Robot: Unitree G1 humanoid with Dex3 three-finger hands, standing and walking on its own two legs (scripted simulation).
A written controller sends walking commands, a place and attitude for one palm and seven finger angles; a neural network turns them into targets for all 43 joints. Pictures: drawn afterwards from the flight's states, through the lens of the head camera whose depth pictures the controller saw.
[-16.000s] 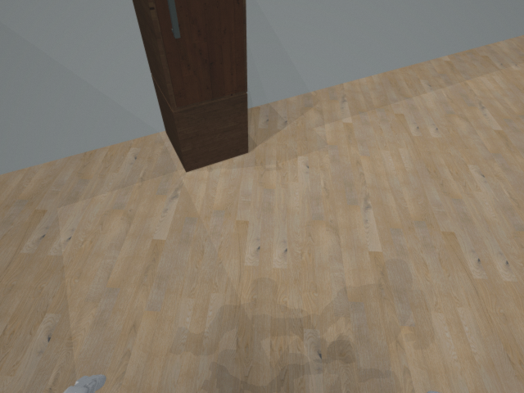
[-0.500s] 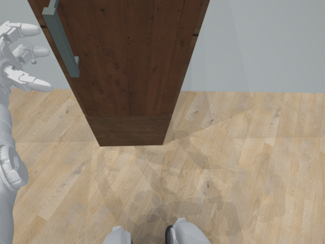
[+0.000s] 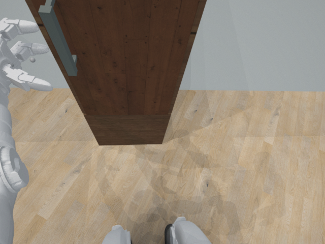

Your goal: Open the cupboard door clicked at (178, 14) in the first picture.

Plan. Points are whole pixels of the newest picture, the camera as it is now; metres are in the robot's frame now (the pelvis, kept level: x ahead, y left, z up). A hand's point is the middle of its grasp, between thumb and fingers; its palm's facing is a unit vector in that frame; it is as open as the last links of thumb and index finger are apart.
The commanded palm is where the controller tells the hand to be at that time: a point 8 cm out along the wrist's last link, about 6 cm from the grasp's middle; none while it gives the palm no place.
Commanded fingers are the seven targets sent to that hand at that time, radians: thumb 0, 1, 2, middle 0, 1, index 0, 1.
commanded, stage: slide the fingers in behind the handle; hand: left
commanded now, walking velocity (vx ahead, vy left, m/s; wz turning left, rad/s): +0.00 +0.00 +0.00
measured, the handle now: (63, 40) +0.57 +0.19 +0.11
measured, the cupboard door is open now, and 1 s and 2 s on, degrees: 0 0 0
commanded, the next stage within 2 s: close the thumb around the handle in 1.44 s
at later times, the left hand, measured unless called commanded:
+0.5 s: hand (52, 63) +0.50 +0.20 +0.10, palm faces -0.06 -1.00 -0.01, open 14.0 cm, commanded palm +0.49 +0.24 +0.10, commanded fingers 0.00 -0.50 0.30 -0.30 -1.20 -0.30 -1.20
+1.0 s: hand (71, 60) +0.51 +0.16 +0.10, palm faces -0.05 -1.00 +0.00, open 14.0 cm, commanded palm +0.49 +0.21 +0.10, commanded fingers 0.00 -0.50 0.30 -0.30 -1.20 -0.30 -1.20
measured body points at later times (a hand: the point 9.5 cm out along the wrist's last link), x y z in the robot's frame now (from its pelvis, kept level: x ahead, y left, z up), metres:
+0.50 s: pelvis +0.00 +0.00 +0.00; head +0.11 +0.02 +0.44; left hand +0.50 +0.25 +0.11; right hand +0.00 -0.27 -0.11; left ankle -0.02 +0.10 -0.69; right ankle +0.01 -0.13 -0.69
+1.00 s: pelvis +0.00 -0.01 +0.00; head +0.11 +0.00 +0.44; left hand +0.51 +0.22 +0.11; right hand -0.02 -0.27 -0.11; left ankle -0.02 +0.10 -0.69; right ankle +0.01 -0.13 -0.69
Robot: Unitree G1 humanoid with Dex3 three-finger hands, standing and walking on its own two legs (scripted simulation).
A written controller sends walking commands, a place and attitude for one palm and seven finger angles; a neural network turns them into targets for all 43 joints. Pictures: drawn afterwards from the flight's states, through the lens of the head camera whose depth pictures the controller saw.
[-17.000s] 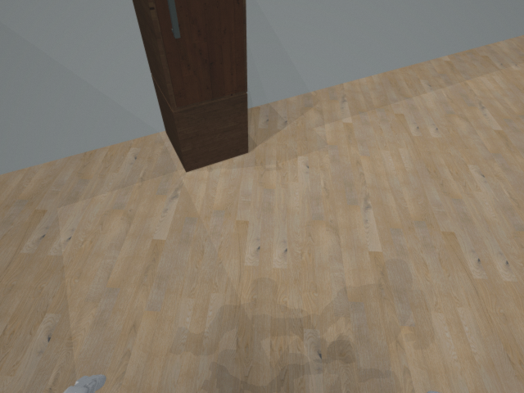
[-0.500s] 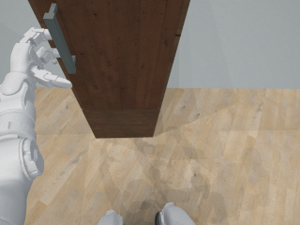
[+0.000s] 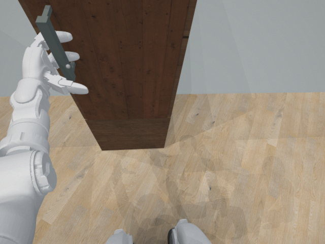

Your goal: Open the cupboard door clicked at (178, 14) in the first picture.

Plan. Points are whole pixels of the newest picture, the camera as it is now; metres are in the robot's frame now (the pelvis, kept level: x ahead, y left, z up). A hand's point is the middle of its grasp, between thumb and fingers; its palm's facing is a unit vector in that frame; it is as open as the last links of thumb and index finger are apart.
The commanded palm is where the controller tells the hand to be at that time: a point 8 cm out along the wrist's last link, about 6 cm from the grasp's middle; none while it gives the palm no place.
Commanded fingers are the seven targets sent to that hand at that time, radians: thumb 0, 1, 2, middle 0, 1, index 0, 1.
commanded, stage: slide the fingers in behind the handle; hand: left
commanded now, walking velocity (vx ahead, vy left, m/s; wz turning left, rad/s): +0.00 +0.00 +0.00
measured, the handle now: (60, 47) +0.57 +0.19 +0.10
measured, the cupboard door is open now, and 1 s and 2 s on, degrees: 0 0 29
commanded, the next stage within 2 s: close the thumb around the handle in 0.44 s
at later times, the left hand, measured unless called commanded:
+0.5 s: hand (67, 67) +0.51 +0.17 +0.10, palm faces -0.04 -1.00 -0.01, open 14.0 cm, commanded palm +0.49 +0.22 +0.10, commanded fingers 0.00 -0.50 0.30 -0.30 -1.20 -0.30 -1.20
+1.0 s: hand (66, 67) +0.51 +0.18 +0.10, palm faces -0.04 -1.00 -0.01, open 8.3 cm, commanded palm +0.50 +0.22 +0.10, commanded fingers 0.00 0.84 0.88 -0.40 -1.34 -0.40 -1.34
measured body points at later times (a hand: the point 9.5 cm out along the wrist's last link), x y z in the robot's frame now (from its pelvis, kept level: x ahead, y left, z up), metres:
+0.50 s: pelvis +0.00 +0.00 +0.00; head +0.11 +0.02 +0.43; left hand +0.51 +0.23 +0.10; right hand +0.01 -0.26 -0.11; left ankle -0.01 +0.11 -0.69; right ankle +0.01 -0.12 -0.69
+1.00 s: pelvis +0.00 +0.00 +0.00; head +0.12 +0.02 +0.43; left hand +0.51 +0.23 +0.10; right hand -0.01 -0.26 -0.11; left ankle -0.01 +0.11 -0.69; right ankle +0.01 -0.12 -0.69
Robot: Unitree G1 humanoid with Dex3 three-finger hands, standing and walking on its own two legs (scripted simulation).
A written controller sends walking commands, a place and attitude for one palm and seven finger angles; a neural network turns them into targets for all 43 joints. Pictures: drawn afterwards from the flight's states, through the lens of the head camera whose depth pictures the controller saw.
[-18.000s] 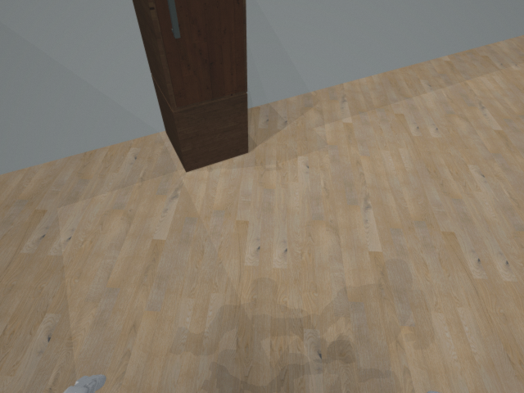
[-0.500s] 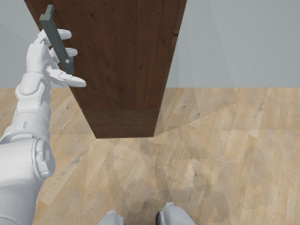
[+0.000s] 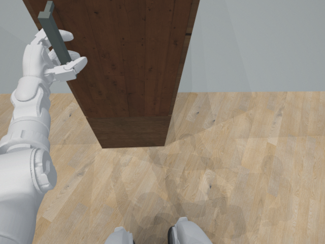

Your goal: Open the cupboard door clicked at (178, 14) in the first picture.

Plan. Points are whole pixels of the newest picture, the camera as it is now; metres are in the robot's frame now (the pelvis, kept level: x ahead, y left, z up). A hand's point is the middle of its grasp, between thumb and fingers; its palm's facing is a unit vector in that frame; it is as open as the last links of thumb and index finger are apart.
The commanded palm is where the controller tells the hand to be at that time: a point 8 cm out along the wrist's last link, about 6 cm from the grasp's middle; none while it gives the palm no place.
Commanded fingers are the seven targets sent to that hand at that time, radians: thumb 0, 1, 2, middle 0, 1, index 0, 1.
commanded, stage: close the thumb around the handle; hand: left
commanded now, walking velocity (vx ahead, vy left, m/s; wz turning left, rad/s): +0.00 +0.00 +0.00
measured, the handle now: (62, 44) +0.58 +0.19 +0.11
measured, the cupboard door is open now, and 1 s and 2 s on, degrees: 0 29 47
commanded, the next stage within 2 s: pull the door open along its arc in 0.24 s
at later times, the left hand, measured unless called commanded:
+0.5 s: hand (70, 63) +0.52 +0.17 +0.10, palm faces -0.05 -1.00 +0.00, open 5.5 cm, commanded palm +0.48 +0.22 +0.10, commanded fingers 0.00 0.90 0.90 -0.40 -1.35 -0.40 -1.35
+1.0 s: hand (91, 115) +0.38 +0.11 +0.10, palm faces +0.04 -1.00 +0.08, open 6.2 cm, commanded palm +0.32 +0.20 +0.10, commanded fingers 0.00 0.90 0.90 -0.40 -1.35 -0.40 -1.35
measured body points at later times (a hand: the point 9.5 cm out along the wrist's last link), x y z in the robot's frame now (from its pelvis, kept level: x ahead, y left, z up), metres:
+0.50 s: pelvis +0.01 +0.00 +0.00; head +0.12 +0.01 +0.44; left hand +0.52 +0.22 +0.10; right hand +0.00 -0.26 -0.11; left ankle -0.01 +0.10 -0.69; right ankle +0.02 -0.13 -0.69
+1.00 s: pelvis +0.03 -0.01 +0.02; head +0.07 -0.02 +0.47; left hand +0.37 +0.17 +0.10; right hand +0.16 -0.25 -0.07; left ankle -0.01 +0.11 -0.69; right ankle +0.02 -0.13 -0.69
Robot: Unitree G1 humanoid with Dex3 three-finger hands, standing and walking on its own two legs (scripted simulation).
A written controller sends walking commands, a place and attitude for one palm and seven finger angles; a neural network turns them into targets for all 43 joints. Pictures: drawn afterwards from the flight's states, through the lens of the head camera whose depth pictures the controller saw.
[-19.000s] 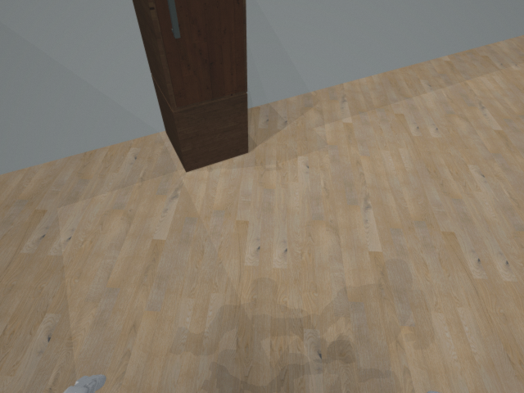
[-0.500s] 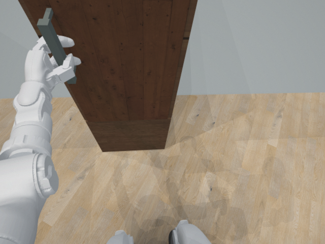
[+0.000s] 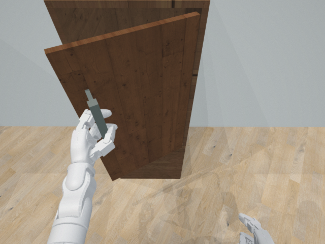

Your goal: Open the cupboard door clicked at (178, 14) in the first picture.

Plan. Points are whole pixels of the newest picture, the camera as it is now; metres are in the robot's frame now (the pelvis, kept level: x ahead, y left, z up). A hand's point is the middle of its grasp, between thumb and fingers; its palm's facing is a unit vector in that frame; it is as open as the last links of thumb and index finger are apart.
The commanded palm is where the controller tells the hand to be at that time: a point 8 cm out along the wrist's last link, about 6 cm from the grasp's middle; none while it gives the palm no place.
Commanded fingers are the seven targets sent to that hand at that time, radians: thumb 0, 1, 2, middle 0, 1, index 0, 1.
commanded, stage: pull the door open along its arc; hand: left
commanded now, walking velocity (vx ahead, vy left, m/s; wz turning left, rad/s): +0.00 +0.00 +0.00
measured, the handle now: (99, 121) +0.40 +0.16 +0.08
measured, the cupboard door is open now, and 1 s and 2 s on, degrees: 29 47 49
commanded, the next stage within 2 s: open thumb and fingers to let go in 0.44 s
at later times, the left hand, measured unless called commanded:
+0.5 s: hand (140, 162) +0.29 +0.05 +0.08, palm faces +0.38 -0.93 -0.01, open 6.5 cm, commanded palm +0.23 +0.09 +0.08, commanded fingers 0.00 0.90 0.90 -0.40 -1.35 -0.40 -1.35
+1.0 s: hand (138, 162) +0.28 +0.06 +0.08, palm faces +0.37 -0.93 +0.00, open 11.6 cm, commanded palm +0.24 +0.10 +0.08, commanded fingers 0.00 -0.50 0.30 -0.28 -1.10 -0.28 -1.10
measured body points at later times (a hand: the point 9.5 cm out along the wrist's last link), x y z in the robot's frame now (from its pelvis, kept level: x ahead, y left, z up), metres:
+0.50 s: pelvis +0.01 -0.04 +0.00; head +0.03 -0.06 +0.45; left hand +0.26 +0.10 +0.09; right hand +0.19 -0.25 -0.10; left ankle -0.04 +0.11 -0.71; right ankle -0.01 -0.12 -0.71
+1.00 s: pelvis -0.02 -0.03 +0.00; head -0.01 -0.05 +0.45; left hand +0.26 +0.11 +0.09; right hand +0.17 -0.23 -0.10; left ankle -0.04 +0.11 -0.71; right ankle -0.01 -0.12 -0.71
